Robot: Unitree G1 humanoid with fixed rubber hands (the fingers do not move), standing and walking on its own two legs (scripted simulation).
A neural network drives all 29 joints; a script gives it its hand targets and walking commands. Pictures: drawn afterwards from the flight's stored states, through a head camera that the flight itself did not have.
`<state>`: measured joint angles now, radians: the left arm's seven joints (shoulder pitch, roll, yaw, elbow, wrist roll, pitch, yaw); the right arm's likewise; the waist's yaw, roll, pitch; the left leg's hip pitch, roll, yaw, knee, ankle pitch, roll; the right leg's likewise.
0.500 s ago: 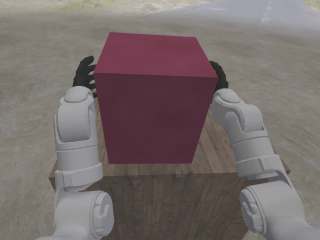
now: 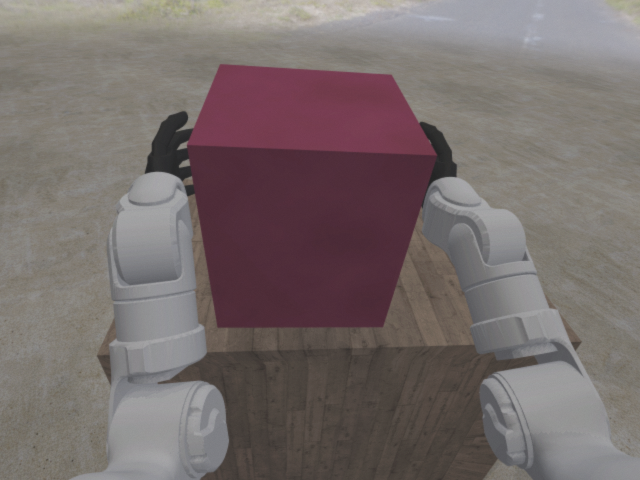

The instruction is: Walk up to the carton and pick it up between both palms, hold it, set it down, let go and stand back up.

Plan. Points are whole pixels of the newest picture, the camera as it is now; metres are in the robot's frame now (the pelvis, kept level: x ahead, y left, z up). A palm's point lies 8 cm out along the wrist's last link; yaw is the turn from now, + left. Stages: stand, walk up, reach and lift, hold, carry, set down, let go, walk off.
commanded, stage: hold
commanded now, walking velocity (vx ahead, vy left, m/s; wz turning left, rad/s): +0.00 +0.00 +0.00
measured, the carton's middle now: (304, 200) +0.40 +0.01 +0.23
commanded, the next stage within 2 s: none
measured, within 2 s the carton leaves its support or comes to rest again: neither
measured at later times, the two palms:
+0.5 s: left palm (167, 183) +0.35 +0.16 +0.28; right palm (437, 188) +0.36 -0.14 +0.27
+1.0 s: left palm (167, 183) +0.35 +0.16 +0.28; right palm (437, 188) +0.36 -0.14 +0.27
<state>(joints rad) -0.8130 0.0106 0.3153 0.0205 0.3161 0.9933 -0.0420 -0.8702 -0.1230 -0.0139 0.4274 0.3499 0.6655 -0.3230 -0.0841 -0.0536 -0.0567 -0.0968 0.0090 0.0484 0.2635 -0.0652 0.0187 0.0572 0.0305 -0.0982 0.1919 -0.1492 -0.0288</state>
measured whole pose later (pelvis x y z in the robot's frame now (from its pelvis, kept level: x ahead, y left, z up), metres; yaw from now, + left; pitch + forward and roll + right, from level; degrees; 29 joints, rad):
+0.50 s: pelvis +0.00 +0.00 +0.00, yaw +0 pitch -6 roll -1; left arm -0.81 0.01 0.32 0.02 0.32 0.99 -0.04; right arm -0.87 -0.12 -0.01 0.43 0.35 0.67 -0.32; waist -0.08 -0.05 -0.06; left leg -0.10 0.01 0.05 0.26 -0.07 0.02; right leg 0.06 0.03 -0.10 0.19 -0.15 -0.03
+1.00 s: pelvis +0.00 +0.00 +0.00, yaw +0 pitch -6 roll -1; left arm -0.81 0.01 0.32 0.02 0.32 0.99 -0.04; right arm -0.87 -0.12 -0.01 0.43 0.35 0.67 -0.32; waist -0.08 -0.05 -0.06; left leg -0.10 0.01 0.05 0.26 -0.07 0.02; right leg 0.06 0.03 -0.10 0.19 -0.15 -0.03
